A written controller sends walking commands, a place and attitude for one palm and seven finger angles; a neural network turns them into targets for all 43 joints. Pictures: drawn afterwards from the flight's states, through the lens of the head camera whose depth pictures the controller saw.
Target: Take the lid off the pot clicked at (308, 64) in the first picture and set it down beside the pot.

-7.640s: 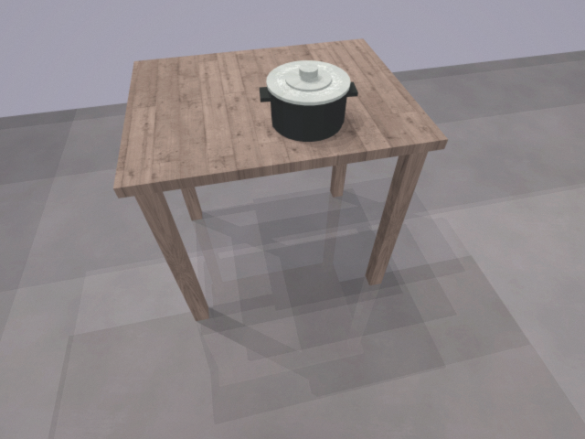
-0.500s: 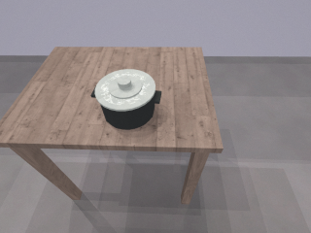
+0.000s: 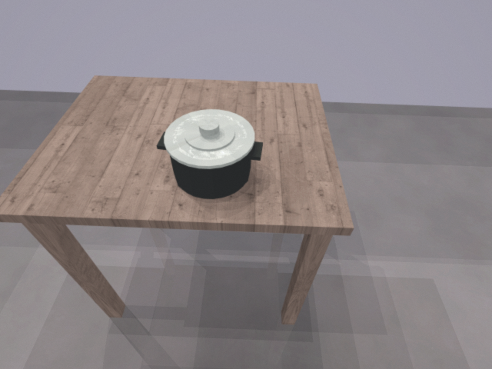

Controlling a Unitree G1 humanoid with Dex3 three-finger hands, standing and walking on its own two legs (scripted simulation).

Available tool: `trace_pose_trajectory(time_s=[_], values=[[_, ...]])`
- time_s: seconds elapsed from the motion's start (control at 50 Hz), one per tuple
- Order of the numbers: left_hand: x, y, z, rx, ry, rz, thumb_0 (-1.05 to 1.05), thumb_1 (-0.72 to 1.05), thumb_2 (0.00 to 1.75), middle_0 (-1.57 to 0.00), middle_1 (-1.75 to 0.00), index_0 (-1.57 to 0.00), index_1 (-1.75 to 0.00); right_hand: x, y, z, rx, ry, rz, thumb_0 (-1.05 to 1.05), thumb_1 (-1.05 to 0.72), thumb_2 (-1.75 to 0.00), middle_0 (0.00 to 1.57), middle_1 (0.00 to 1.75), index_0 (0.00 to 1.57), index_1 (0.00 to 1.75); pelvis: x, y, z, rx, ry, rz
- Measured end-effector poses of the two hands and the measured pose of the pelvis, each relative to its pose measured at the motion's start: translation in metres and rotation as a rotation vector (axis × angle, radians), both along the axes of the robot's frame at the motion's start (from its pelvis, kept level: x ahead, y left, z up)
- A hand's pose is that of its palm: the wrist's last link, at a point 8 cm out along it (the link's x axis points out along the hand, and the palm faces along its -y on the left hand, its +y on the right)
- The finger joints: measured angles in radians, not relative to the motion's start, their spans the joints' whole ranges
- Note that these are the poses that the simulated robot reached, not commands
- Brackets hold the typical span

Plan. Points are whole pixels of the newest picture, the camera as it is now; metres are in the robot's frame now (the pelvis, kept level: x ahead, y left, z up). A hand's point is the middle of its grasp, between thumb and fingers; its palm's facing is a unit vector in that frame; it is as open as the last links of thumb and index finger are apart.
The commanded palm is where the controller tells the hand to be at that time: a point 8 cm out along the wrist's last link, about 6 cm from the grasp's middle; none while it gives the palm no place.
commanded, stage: come to a stop and stand still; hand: left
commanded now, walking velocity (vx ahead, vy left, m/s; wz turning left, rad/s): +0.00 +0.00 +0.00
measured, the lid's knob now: (209, 126) +0.57 +0.11 +0.08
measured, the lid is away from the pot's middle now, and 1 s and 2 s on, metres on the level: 0.00 0.00 0.00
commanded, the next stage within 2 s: look again from close up in 0.36 s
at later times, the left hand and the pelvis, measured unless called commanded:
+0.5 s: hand out of the picture -0.01 +0.18 -0.17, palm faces +0.00 -0.98 -0.19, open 7.4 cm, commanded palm none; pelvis +0.00 +0.02 +0.00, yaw -1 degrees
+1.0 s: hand out of the picture +0.01 +0.18 -0.17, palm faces -0.01 -0.98 -0.20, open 7.4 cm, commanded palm none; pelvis +0.01 +0.01 +0.00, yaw -2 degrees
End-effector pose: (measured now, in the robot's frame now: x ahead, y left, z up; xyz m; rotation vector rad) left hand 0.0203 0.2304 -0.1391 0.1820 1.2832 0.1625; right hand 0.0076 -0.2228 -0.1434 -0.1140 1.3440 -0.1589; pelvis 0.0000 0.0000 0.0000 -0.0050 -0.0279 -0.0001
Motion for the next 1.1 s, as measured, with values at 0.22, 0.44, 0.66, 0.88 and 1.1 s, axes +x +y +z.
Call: trace_pose_trajectory(time_s=[0.22, 0.44, 0.66, 0.88, 1.1], values=[[-0.020, 0.009, -0.001, -0.006, 0.071, 0.002, 0.01, 0.91, 0.90, -0.20, -0.30, -0.20, -0.30, -0.019, 0.023, -0.003, 0.028, 0.050, -0.026, 0.01, -0.92, -0.90, 0.20, 0.30, 0.20, 0.30, -0.002, 0.013, 0.001, 0.003, 0.002, -0.009], [-0.036, 0.004, -0.003, -0.030, 0.123, 0.011, 0.01, 0.91, 0.90, -0.20, -0.30, -0.20, -0.30, -0.011, 0.023, -0.002, 0.014, 0.039, -0.029, 0.02, -0.93, -0.90, 0.20, 0.30, 0.20, 0.30, -0.001, 0.018, 0.002, 0.005, 0.002, -0.019], [-0.032, 0.002, -0.003, -0.038, 0.129, 0.010, 0.01, 0.91, 0.90, -0.20, -0.30, -0.20, -0.30, -0.004, 0.022, -0.001, 0.006, 0.032, -0.029, 0.02, -0.93, -0.90, 0.20, 0.30, 0.20, 0.30, 0.004, 0.019, 0.003, 0.007, 0.003, -0.023], [-0.019, 0.002, 0.000, -0.028, 0.121, 0.001, 0.01, 0.91, 0.90, -0.20, -0.30, -0.20, -0.30, -0.006, 0.024, -0.002, 0.020, 0.055, -0.038, 0.02, -0.93, -0.90, 0.20, 0.30, 0.20, 0.30, 0.010, 0.016, 0.004, 0.009, 0.008, -0.027], [-0.007, -0.001, -0.001, -0.034, 0.114, -0.008, 0.01, 0.91, 0.90, -0.20, -0.30, -0.20, -0.30, -0.008, 0.027, -0.002, 0.030, 0.074, -0.050, 0.02, -0.93, -0.90, 0.20, 0.30, 0.20, 0.30, 0.017, 0.014, 0.004, 0.009, 0.008, -0.031]])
